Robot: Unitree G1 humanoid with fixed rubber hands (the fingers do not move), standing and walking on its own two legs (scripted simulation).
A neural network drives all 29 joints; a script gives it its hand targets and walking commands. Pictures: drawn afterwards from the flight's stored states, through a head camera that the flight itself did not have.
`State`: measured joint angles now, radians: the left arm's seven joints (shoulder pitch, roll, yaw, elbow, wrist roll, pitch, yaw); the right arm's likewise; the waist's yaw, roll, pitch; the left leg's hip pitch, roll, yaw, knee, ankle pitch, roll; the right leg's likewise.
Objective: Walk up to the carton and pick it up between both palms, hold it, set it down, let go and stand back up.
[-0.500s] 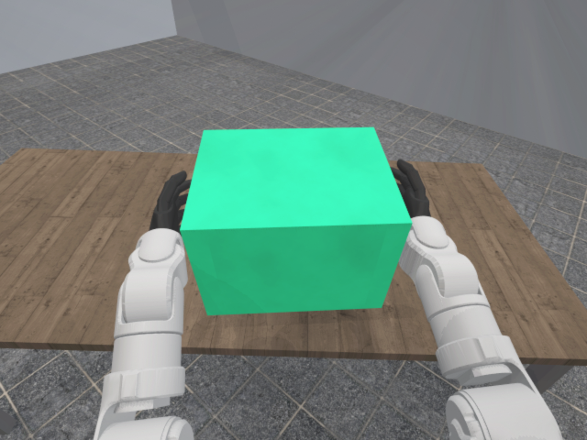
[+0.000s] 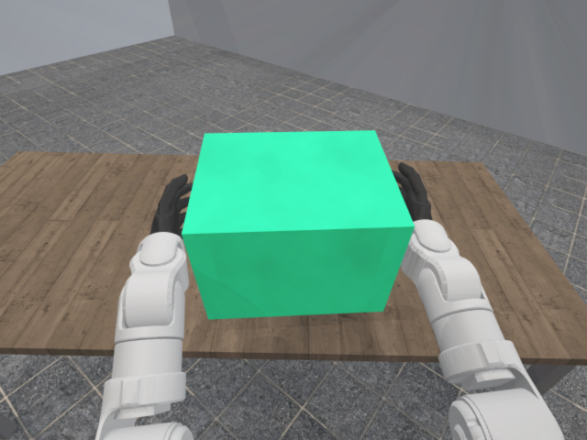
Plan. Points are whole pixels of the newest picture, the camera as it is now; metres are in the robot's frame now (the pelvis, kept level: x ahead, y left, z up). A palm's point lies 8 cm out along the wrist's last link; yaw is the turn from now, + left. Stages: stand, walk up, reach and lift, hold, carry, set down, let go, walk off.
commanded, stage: hold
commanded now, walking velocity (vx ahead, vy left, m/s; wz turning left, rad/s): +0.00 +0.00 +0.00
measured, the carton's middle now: (293, 222) +0.37 +0.00 +0.15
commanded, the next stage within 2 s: none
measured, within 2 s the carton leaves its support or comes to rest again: neither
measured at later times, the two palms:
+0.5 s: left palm (167, 234) +0.34 +0.16 +0.16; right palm (415, 220) +0.35 -0.16 +0.17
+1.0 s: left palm (160, 230) +0.35 +0.17 +0.16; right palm (404, 213) +0.36 -0.15 +0.16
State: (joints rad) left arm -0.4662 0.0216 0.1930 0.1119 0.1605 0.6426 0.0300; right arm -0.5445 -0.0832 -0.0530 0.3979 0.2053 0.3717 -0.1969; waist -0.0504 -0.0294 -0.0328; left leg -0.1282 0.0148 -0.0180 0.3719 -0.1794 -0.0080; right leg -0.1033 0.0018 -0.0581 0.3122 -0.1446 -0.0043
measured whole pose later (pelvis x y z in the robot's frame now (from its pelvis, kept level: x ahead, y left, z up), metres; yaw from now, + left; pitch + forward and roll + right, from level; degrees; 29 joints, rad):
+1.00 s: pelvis +0.00 +0.00 +0.00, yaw +1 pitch -5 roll -1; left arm -0.49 0.02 0.22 0.11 0.19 0.65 0.01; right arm -0.58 -0.08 -0.04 0.43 0.21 0.35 -0.20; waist -0.06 -0.04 0.00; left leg -0.09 0.01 -0.04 0.36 -0.18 -0.01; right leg -0.05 0.00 -0.08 0.29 -0.14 0.00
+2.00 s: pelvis +0.00 +0.00 +0.00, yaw +1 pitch -5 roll -1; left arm -0.45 0.03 0.20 0.07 0.18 0.65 0.01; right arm -0.54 -0.07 -0.04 0.37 0.20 0.36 -0.20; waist -0.06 -0.03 -0.01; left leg -0.11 0.01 -0.03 0.37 -0.18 -0.01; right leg -0.07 0.00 -0.07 0.30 -0.14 0.00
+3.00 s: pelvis +0.01 +0.00 +0.00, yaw +0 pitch -5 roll -1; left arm -0.46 0.02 0.18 0.06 0.18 0.66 0.03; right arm -0.53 -0.10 -0.02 0.38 0.24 0.34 -0.20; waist -0.05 -0.04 0.01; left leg -0.10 0.01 -0.03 0.38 -0.20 -0.01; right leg -0.06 0.00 -0.06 0.29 -0.15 0.00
